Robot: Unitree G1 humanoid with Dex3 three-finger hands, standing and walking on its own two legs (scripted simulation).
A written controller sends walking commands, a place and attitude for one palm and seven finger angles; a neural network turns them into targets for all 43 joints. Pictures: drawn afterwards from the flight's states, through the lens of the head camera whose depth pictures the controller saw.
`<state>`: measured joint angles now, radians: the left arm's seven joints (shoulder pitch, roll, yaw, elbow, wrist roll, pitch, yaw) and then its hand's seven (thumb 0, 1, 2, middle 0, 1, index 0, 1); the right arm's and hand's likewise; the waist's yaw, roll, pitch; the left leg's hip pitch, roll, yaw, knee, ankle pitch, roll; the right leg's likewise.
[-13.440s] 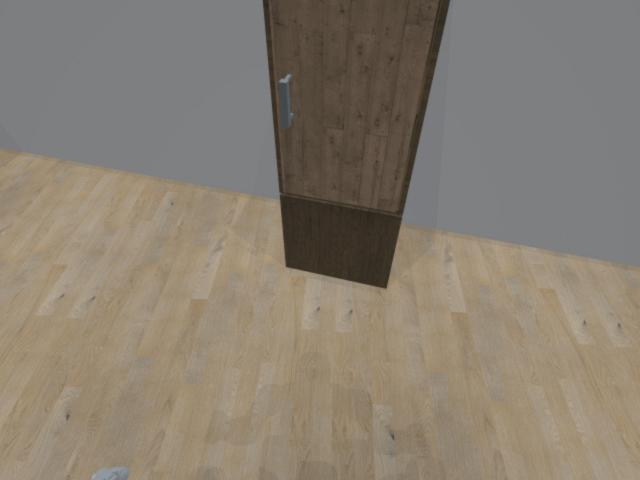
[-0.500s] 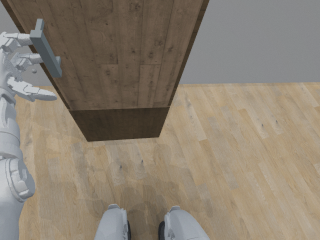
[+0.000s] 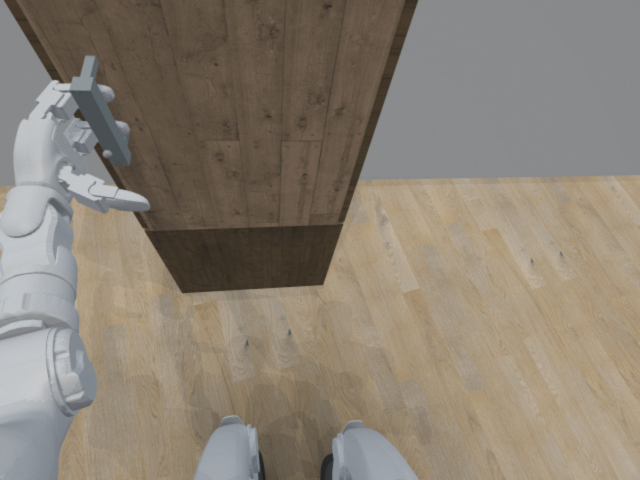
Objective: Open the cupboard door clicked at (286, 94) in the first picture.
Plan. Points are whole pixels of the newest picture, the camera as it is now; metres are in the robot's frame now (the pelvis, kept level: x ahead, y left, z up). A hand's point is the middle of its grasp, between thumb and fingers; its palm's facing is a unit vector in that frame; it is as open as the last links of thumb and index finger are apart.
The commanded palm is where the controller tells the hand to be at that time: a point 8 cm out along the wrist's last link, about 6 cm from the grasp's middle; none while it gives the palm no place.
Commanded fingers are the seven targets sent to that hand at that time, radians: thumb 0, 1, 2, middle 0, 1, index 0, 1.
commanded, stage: slide the fingers in behind the handle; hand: left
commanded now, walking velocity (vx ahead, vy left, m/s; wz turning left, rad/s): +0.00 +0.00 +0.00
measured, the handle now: (106, 114) +0.54 +0.23 +0.07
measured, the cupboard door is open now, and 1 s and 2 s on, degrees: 0 0 15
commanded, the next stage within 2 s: close the thumb around the handle in 0.60 s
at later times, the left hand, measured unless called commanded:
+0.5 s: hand (124, 152) +0.49 +0.21 +0.07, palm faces +0.04 -1.00 -0.01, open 13.9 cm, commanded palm +0.47 +0.25 +0.07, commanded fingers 0.00 -0.50 0.30 -0.30 -1.20 -0.30 -1.20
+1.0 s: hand (121, 150) +0.49 +0.21 +0.07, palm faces +0.04 -1.00 +0.00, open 11.4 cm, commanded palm +0.47 +0.26 +0.07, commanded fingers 0.00 0.40 0.68 -0.36 -1.30 -0.36 -1.30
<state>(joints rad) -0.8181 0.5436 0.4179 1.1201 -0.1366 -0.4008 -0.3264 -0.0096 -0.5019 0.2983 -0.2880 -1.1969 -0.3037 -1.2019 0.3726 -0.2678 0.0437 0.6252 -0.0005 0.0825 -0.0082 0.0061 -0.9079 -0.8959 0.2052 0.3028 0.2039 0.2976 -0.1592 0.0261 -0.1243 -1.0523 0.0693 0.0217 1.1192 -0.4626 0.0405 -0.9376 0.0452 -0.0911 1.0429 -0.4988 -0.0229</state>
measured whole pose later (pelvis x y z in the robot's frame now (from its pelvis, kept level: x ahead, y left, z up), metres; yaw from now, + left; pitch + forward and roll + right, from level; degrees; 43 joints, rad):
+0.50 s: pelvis +0.00 -0.01 +0.00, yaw +0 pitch +22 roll -4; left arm -0.84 0.53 0.41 1.15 -0.12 -0.42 -0.28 -0.01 -0.50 0.30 -0.30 -1.20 -0.31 -1.20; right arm 0.38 -0.27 0.04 0.63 0.00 0.08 0.00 0.01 -0.91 -0.90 0.20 0.30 0.20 0.30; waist -0.17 0.03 -0.12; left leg -1.06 0.07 0.02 1.12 -0.46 0.03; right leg -0.95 0.05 -0.09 1.06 -0.50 -0.03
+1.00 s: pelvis +0.00 +0.00 +0.00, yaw +0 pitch +23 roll -4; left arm -0.85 0.53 0.42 1.15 -0.12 -0.42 -0.29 -0.01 -0.11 0.47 -0.33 -1.24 -0.33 -1.24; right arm 0.37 -0.27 0.04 0.62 0.00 0.07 -0.01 0.01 -0.91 -0.90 0.20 0.30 0.20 0.30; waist -0.17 0.03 -0.12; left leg -1.06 0.07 0.02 1.13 -0.46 0.04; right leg -0.96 0.05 -0.09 1.06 -0.50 -0.03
